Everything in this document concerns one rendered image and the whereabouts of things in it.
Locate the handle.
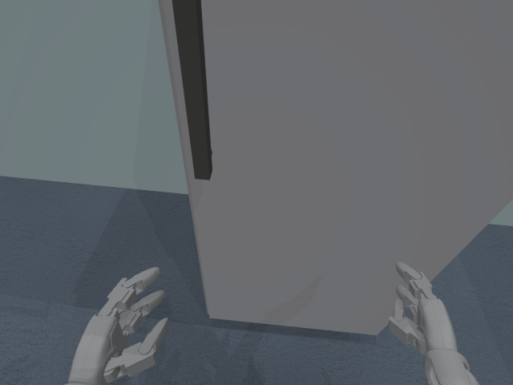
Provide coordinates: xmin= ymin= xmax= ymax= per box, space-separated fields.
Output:
xmin=172 ymin=0 xmax=212 ymax=180

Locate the robot left hand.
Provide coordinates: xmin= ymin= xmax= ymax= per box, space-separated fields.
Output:
xmin=68 ymin=267 xmax=169 ymax=385

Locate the right robot forearm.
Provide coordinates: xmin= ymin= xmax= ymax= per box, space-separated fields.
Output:
xmin=423 ymin=349 xmax=479 ymax=385

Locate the fridge door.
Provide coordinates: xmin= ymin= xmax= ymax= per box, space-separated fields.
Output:
xmin=163 ymin=0 xmax=513 ymax=335

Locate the robot right hand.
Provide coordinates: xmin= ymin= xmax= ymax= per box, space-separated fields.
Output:
xmin=389 ymin=261 xmax=458 ymax=357

